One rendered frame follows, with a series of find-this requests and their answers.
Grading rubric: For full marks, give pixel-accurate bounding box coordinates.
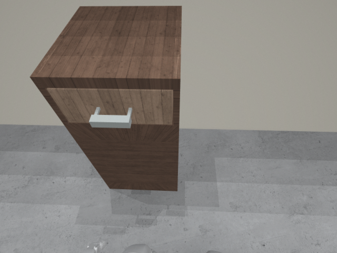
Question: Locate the cabinet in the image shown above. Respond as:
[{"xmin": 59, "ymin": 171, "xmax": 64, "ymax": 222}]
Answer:
[{"xmin": 30, "ymin": 6, "xmax": 182, "ymax": 191}]

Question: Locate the robot left hand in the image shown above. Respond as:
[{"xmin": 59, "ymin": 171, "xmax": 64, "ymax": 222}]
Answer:
[{"xmin": 81, "ymin": 240, "xmax": 106, "ymax": 253}]

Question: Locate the drawer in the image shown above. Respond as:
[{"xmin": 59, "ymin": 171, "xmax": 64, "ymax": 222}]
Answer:
[{"xmin": 47, "ymin": 88, "xmax": 173, "ymax": 125}]

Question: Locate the handle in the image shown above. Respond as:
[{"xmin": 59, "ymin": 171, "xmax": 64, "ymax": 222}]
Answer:
[{"xmin": 89, "ymin": 107, "xmax": 132, "ymax": 128}]

